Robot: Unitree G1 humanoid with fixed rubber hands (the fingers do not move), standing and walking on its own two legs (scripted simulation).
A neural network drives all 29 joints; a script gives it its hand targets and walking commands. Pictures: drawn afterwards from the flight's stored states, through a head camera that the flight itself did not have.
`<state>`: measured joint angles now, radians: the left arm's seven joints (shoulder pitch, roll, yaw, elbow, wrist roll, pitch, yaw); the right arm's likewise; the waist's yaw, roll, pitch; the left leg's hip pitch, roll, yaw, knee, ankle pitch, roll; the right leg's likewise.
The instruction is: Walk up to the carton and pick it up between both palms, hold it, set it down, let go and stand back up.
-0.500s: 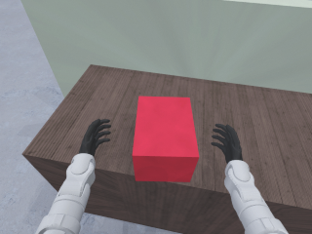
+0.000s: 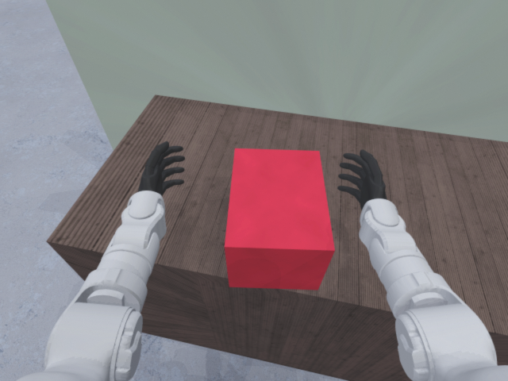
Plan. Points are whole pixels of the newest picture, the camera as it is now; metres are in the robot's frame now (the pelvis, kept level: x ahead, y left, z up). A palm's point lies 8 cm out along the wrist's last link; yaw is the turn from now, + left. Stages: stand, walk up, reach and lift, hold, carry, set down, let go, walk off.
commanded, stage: reach and lift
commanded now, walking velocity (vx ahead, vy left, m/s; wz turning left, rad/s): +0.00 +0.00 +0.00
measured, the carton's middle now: (275, 217) +0.42 -0.05 -0.05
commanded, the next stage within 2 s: none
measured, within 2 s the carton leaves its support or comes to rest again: neither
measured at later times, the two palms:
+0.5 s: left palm (163, 182) +0.44 +0.16 +0.06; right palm (372, 186) +0.42 -0.22 +0.05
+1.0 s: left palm (178, 195) +0.44 +0.14 +0.01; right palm (360, 201) +0.42 -0.21 +0.01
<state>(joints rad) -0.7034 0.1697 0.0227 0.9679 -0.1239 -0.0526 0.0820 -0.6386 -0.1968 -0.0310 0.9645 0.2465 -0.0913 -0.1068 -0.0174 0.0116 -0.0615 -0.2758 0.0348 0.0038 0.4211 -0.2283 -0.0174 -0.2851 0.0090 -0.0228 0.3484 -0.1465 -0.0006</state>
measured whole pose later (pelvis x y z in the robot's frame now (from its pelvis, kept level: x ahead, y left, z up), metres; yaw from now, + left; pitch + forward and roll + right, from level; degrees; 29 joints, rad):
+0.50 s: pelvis -0.01 -0.01 -0.02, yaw +0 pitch +17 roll -1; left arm -1.00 0.23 -0.05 1.43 -0.25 -0.30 0.04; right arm -0.92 -0.26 0.10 1.31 0.39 -0.24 -0.08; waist -0.03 0.01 -0.18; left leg -0.63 0.04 -0.01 0.58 -0.26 -0.03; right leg -0.64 0.02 -0.03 0.52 -0.18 -0.01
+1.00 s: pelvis -0.03 -0.01 -0.04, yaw +0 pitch +28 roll -1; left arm -1.11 0.20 -0.05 1.57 -0.25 -0.43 0.06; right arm -1.00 -0.21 0.00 1.38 0.27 -0.34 -0.08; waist -0.05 0.03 -0.27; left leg -0.94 0.03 -0.02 0.74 -0.28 -0.03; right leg -0.95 0.01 -0.03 0.67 -0.20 -0.01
